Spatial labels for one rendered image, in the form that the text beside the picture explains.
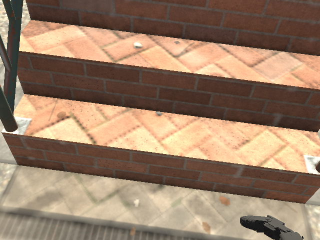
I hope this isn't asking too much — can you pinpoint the robot right hand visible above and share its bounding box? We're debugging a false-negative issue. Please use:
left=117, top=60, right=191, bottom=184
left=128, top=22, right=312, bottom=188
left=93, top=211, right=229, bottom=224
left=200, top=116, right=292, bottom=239
left=240, top=215, right=304, bottom=240

